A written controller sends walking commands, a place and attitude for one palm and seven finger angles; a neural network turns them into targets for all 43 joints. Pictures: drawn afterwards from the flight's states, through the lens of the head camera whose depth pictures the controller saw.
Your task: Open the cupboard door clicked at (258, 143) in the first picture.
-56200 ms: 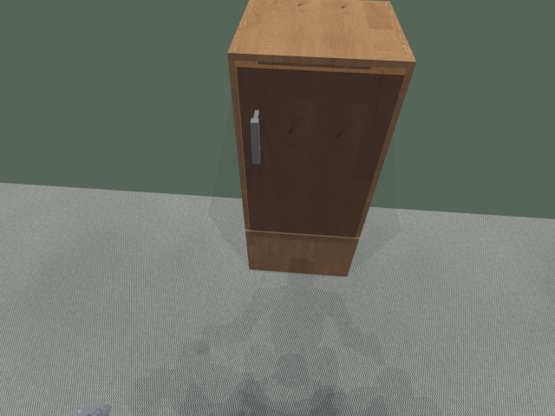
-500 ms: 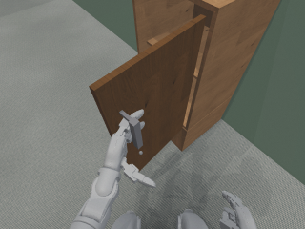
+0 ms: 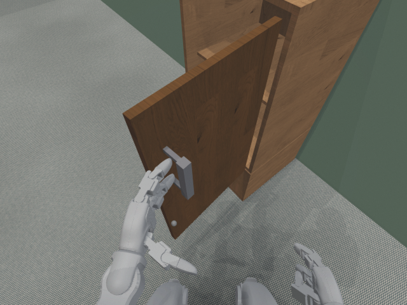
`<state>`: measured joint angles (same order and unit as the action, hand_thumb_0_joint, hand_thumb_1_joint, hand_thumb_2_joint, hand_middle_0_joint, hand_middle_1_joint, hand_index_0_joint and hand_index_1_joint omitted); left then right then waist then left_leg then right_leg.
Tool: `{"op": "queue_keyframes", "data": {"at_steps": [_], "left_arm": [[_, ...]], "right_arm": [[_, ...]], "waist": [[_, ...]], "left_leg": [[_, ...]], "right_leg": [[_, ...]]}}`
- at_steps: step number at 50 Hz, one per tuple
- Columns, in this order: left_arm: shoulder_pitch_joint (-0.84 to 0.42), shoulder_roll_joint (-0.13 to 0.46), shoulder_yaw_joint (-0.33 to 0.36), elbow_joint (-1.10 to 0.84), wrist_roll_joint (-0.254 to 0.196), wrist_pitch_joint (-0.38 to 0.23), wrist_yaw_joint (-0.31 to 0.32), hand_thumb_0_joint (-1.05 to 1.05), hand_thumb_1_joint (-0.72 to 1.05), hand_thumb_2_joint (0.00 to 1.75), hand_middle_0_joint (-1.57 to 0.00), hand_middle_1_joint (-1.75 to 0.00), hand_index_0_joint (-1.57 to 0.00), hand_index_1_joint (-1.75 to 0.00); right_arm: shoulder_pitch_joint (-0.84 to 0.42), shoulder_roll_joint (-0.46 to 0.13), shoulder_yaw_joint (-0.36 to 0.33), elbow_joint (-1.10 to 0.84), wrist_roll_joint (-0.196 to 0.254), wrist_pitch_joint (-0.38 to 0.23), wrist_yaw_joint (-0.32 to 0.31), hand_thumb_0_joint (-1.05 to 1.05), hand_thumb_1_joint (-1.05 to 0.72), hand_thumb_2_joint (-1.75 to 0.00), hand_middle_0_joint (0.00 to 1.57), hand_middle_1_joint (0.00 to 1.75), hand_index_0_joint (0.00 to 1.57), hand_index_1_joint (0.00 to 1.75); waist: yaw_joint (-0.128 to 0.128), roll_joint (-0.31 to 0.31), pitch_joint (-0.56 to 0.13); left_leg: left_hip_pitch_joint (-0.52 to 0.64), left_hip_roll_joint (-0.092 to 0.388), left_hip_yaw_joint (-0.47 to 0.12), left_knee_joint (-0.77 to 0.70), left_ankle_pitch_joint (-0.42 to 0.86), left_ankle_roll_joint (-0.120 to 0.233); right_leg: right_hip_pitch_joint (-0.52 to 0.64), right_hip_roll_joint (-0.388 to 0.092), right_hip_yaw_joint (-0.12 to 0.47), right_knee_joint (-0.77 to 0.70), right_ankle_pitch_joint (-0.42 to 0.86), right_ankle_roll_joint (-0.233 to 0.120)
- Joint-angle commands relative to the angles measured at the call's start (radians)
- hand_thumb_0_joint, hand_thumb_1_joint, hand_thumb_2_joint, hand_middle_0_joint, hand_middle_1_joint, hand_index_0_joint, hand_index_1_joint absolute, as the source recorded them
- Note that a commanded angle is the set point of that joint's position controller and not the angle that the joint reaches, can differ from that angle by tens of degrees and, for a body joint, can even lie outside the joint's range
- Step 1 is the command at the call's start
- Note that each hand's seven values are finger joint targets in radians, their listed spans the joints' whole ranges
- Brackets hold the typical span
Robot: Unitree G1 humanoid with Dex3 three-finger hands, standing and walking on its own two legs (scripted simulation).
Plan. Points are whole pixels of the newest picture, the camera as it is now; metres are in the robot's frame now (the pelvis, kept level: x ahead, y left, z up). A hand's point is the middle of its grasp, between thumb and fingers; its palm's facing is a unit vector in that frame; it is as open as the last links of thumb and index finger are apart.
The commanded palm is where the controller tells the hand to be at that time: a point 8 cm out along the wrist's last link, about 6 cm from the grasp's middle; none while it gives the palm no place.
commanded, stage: slide the hand sideways off the handle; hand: left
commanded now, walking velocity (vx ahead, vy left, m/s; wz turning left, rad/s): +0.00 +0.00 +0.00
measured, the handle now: (179, 174) +0.36 +0.07 +0.05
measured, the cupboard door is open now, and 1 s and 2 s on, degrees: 97 97 97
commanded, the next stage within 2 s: draw the hand back to the body in 0.52 s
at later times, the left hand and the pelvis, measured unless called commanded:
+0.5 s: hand (143, 244) +0.22 +0.12 +0.04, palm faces -0.06 -1.00 -0.03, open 16.2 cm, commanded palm +0.20 +0.18 +0.05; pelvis +0.01 -0.01 -0.01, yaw +0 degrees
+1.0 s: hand (101, 244) +0.21 +0.16 +0.10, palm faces -0.07 -1.00 -0.06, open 16.3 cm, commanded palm +0.18 +0.22 +0.12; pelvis +0.01 +0.00 +0.02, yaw +0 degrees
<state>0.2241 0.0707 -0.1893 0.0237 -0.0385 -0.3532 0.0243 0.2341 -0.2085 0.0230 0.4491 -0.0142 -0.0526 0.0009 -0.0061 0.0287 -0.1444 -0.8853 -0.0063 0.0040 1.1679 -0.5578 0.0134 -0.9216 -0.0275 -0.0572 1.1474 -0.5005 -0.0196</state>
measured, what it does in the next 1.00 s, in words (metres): stands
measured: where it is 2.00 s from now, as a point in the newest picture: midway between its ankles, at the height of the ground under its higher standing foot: outside the picture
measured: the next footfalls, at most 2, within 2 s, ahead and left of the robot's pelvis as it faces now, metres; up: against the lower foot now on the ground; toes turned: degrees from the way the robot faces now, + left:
none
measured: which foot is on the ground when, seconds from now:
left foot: down 0.00-1.00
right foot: down 0.00-1.00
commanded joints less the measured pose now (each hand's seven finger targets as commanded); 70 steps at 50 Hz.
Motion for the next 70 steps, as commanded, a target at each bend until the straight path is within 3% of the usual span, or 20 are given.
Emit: {"op": "queue_keyframes", "data": {"at_steps": [1,6,10,20,27,31,33,35,40,42,43,47,51,56,57,58,59,63,68,70], "left_arm": [[-0.047,0.017,0.025,-0.26,-0.006,-0.067,-0.01,0.0,-0.5,0.3,-0.15,-0.3,-0.15,-0.3],[0.036,0.065,0.081,-0.323,-0.031,-0.069,-0.044,0.0,-0.5,0.3,-0.15,-0.3,-0.15,-0.3],[0.113,0.092,0.123,-0.333,-0.058,-0.063,-0.072,0.0,-0.5,0.3,-0.15,-0.3,-0.15,-0.3],[0.233,0.131,0.183,-0.387,-0.105,-0.07,-0.133,0.0,-0.5,0.3,-0.15,-0.3,-0.15,-0.3],[0.209,0.145,0.19,-0.418,-0.146,-0.09,-0.208,0.0,-0.5,0.3,-0.15,-0.3,-0.15,-0.3],[0.228,0.152,0.198,-0.431,-0.162,-0.086,-0.225,0.0,-0.5,0.3,-0.15,-0.3,-0.15,-0.3],[0.256,0.21,0.247,-0.51,-0.17,-0.073,-0.22,0.0,-0.5,0.3,-0.15,-0.3,-0.15,-0.3],[0.261,0.236,0.271,-0.556,-0.173,-0.042,-0.207,0.0,-0.5,0.3,-0.15,-0.3,-0.15,-0.3],[0.307,0.219,0.289,-0.519,-0.19,0.026,-0.197,0.0,-0.5,0.3,-0.15,-0.3,-0.15,-0.3],[0.292,0.203,0.262,-0.535,-0.193,0.035,-0.206,0.0,-0.5,0.3,-0.15,-0.3,-0.15,-0.3],[0.291,0.217,0.279,-0.528,-0.199,0.04,-0.209,0.0,-0.5,0.3,-0.15,-0.3,-0.15,-0.3],[0.291,0.244,0.311,-0.534,-0.215,0.051,-0.231,0.0,-0.5,0.3,-0.15,-0.3,-0.15,-0.3],[0.296,0.268,0.351,-0.576,-0.234,0.063,-0.239,0.0,-0.5,0.3,-0.15,-0.3,-0.15,-0.3],[0.322,0.286,0.387,-0.587,-0.25,0.106,-0.252,0.0,-0.32,0.37,-0.16,-0.3,-0.16,-0.3],[0.316,0.428,0.414,-0.671,-0.087,0.156,-0.105,0.0,-0.29,0.39,-0.16,-0.3,-0.16,-0.3],[0.371,0.341,0.379,-0.656,-0.069,0.199,-0.038,0.0,-0.26,0.4,-0.16,-0.3,-0.16,-0.3],[0.38,0.302,0.338,-0.651,-0.04,0.227,0.004,0.0,-0.22,0.42,-0.16,-0.3,-0.16,-0.3],[0.369,0.343,0.373,-0.672,0.001,0.263,0.086,0.0,-0.08,0.48,-0.16,-0.3,-0.16,-0.3],[0.301,0.354,0.391,-0.688,0.021,0.263,0.118,0.0,0.09,0.55,-0.17,-0.3,-0.17,-0.3],[0.307,0.376,0.427,-0.654,0.021,0.264,0.125,0.0,0.17,0.58,-0.17,-0.3,-0.17,-0.3]], "right_arm": [[-0.043,-0.111,-0.049,-0.16,0.005,-0.063,-0.009,0.0,-0.9,-0.9,0.2,0.3,0.2,0.3],[-0.034,-0.111,-0.053,-0.172,0.005,-0.072,-0.018,0.0,-0.9,-0.9,0.2,0.3,0.2,0.3],[-0.029,-0.113,-0.052,-0.176,0.012,-0.075,-0.024,0.0,-0.9,-0.9,0.2,0.3,0.2,0.3],[-0.025,-0.116,-0.06,-0.188,0.016,-0.09,-0.036,0.0,-0.9,-0.9,0.2,0.3,0.2,0.3],[-0.027,-0.124,-0.06,-0.182,0.018,-0.11,-0.049,0.0,-0.9,-0.9,0.2,0.3,0.2,0.3],[-0.03,-0.127,-0.062,-0.185,0.02,-0.123,-0.053,0.0,-0.9,-0.9,0.2,0.3,0.2,0.3],[-0.028,-0.128,-0.065,-0.199,0.027,-0.117,-0.055,0.0,-0.9,-0.9,0.2,0.3,0.2,0.3],[-0.023,-0.126,-0.061,-0.208,0.031,-0.11,-0.058,0.0,-0.9,-0.9,0.2,0.3,0.2,0.3],[-0.029,-0.122,-0.052,-0.213,0.047,-0.095,-0.07,0.0,-0.9,-0.9,0.2,0.3,0.2,0.3],[-0.027,-0.127,-0.043,-0.218,0.048,-0.1,-0.071,0.0,-0.9,-0.9,0.2,0.3,0.2,0.3],[-0.022,-0.129,-0.043,-0.213,0.048,-0.102,-0.074,0.0,-0.9,-0.9,0.2,0.3,0.2,0.3],[-0.021,-0.134,-0.034,-0.215,0.048,-0.114,-0.079,0.0,-0.9,-0.9,0.2,0.3,0.2,0.3],[-0.025,-0.132,-0.03,-0.211,0.054,-0.13,-0.083,0.0,-0.9,-0.9,0.2,0.3,0.2,0.3],[-0.022,-0.13,-0.026,-0.193,0.06,-0.146,-0.081,0.0,-0.9,-0.9,0.2,0.3,0.2,0.3],[-0.017,-0.127,-0.032,-0.188,0.041,-0.129,-0.108,0.0,-0.9,-0.9,0.2,0.3,0.2,0.3],[-0.012,-0.105,-0.025,-0.184,0.038,-0.122,-0.116,0.0,-0.9,-0.9,0.2,0.3,0.2,0.3],[-0.005,-0.105,-0.018,-0.169,0.035,-0.116,-0.116,0.0,-0.9,-0.9,0.2,0.3,0.2,0.3],[-0.03,-0.112,-0.016,-0.141,0.03,-0.107,-0.123,0.0,-0.9,-0.9,0.2,0.3,0.2,0.3],[-0.048,-0.119,-0.008,-0.104,0.025,-0.129,-0.127,0.0,-0.9,-0.9,0.2,0.3,0.2,0.3],[-0.064,-0.121,-0.008,-0.084,0.024,-0.135,-0.127,0.0,-0.9,-0.9,0.2,0.3,0.2,0.3]], "waist": [[-0.009,-0.056,-0.223],[0.002,-0.071,-0.267],[0.004,-0.061,-0.232],[0.008,-0.065,-0.25],[-0.017,-0.05,-0.231],[-0.005,-0.028,-0.256],[0.018,0.012,-0.292],[0.021,0.018,-0.293],[0.005,-0.036,-0.18],[-0.006,-0.007,-0.145],[-0.009,-0.03,-0.132],[-0.001,-0.016,-0.108],[0.013,0.036,-0.115],[0.021,0.03,-0.095],[0.069,0.044,-0.128],[0.043,0.051,-0.066],[0.035,0.065,-0.031],[0.037,0.023,-0.021],[0.037,0.052,0.01],[0.047,0.019,0.037]], "left_leg": [[0.082,-0.019,-0.04,-0.157,0.214,-0.003],[0.072,-0.023,-0.032,-0.131,0.247,-0.001],[0.045,-0.024,-0.032,-0.123,0.24,-0.003],[0.021,-0.024,-0.029,-0.087,0.264,-0.002],[-0.017,-0.022,-0.03,-0.047,0.22,-0.002],[-0.009,-0.022,-0.033,-0.045,0.228,-0.003],[0.039,-0.022,-0.03,-0.076,0.246,-0.003],[0.071,-0.022,-0.035,-0.111,0.267,-0.001],[0.101,-0.019,-0.041,-0.178,0.217,-0.001],[0.128,-0.018,-0.042,-0.207,0.188,-0.002],[0.135,-0.016,-0.045,-0.215,0.184,-0.001],[0.169,-0.013,-0.047,-0.256,0.178,-0.002],[0.236,-0.01,-0.051,-0.298,0.234,-0.006],[0.291,0.0,-0.059,-0.344,0.321,-0.013],[0.322,0.015,-0.038,-0.406,0.333,-0.001],[0.34,0.013,-0.033,-0.423,0.321,-0.002],[0.354,0.017,-0.035,-0.438,0.33,-0.002],[0.44,0.026,-0.03,-0.489,0.376,0.004],[0.551,0.034,-0.038,-0.58,0.429,-0.002],[0.568,0.035,-0.038,-0.611,0.463,-0.005]], "right_leg": [[0.203,0.022,0.024,-0.152,0.209,-0.019],[0.238,0.022,0.035,-0.142,0.261,-0.016],[0.235,0.026,0.038,-0.144,0.252,-0.016],[0.243,0.029,0.048,-0.128,0.29,-0.01],[0.203,0.024,0.072,-0.131,0.229,-0.002],[0.196,0.027,0.063,-0.117,0.216,-0.006],[0.232,0.03,0.059,-0.13,0.224,-0.01],[0.262,0.037,0.042,-0.144,0.235,-0.012],[0.282,0.045,0.027,-0.23,0.166,-0.004],[0.27,0.044,0.016,-0.25,0.13,-0.001],[0.275,0.045,0.016,-0.263,0.127,0.0],[0.31,0.045,0.015,-0.299,0.107,-0.002],[0.357,0.05,-0.002,-0.308,0.175,-0.006],[0.411,0.056,-0.025,-0.326,0.27,-0.003],[0.466,0.025,0.038,-0.387,0.261,-0.012],[0.45,0.024,0.03,-0.416,0.252,-0.01],[0.462,0.02,0.018,-0.424,0.251,-0.007],[0.538,0.019,0.014,-0.488,0.292,-0.004],[0.605,0.017,0.009,-0.558,0.31,0.0],[0.651,0.018,0.006,-0.59,0.339,-0.002]]}}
